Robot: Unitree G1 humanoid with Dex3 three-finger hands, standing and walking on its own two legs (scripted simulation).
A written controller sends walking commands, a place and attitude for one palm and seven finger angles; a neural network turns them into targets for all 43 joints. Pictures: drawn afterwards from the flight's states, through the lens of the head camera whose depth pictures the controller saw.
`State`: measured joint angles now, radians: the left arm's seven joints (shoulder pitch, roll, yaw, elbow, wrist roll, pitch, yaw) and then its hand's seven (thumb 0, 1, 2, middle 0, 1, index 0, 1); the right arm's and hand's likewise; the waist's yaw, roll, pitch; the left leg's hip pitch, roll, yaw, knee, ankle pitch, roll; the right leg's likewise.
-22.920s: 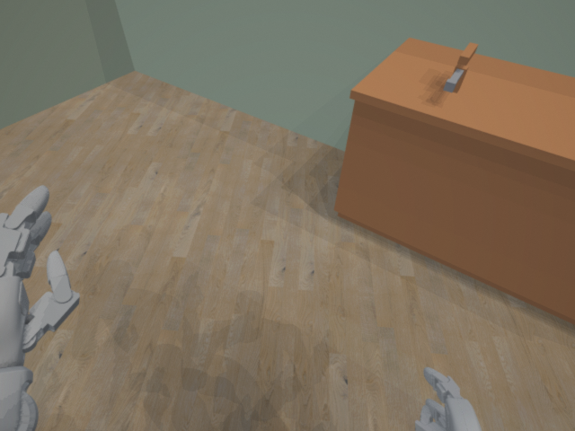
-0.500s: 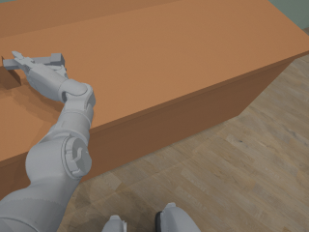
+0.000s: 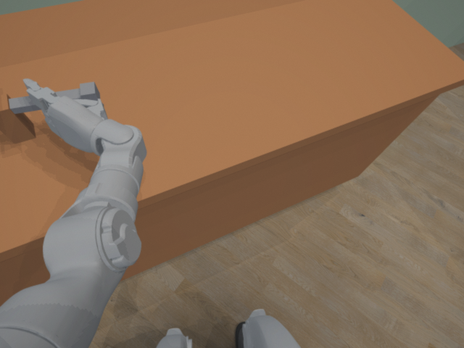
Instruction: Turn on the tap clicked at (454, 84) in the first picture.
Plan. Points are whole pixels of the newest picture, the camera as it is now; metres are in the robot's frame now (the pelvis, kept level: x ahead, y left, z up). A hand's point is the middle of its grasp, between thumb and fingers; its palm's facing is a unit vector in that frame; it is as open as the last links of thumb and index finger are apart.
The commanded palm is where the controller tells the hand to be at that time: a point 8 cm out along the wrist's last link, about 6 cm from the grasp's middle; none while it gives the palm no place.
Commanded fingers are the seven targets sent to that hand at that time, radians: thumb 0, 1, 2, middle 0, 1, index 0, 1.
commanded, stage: lift the hand up off the lever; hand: left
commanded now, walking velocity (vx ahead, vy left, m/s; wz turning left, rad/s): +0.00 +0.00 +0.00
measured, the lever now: (90, 94) +0.56 +0.20 +0.06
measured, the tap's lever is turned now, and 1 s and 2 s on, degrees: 81 80 81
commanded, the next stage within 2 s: none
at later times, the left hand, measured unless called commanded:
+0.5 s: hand (96, 105) +0.52 +0.18 +0.08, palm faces +0.80 -0.58 -0.14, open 7.8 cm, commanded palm +0.46 +0.19 +0.09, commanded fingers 0.00 0.90 0.90 -0.15 -0.15 -0.15 -0.15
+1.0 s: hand (94, 106) +0.51 +0.18 +0.09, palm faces +0.82 -0.56 -0.13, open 7.8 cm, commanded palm +0.45 +0.19 +0.11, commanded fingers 0.00 0.90 0.90 -0.15 -0.15 -0.15 -0.15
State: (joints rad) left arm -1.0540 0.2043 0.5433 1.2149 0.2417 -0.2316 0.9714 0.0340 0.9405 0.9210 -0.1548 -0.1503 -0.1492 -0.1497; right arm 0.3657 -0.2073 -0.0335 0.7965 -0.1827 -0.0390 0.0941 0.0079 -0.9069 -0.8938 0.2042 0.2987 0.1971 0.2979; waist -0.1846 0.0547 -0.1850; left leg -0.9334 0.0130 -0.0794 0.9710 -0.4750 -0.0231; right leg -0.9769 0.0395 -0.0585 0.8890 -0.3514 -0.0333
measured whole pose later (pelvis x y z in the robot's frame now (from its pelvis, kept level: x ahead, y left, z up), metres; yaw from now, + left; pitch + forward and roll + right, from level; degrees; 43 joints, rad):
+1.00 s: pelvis +0.00 +0.00 +0.01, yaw +0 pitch +21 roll -2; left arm -0.97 0.13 0.55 1.07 0.21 -0.14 0.96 0.02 0.90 0.90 -0.18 -0.16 -0.15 -0.15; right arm 0.34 -0.20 -0.05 0.81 -0.18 -0.05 0.07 0.01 -0.91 -0.89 0.20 0.30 0.20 0.30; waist -0.16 0.05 -0.16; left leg -0.81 0.01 -0.07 0.90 -0.45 -0.03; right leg -0.86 0.04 -0.05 0.83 -0.33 -0.04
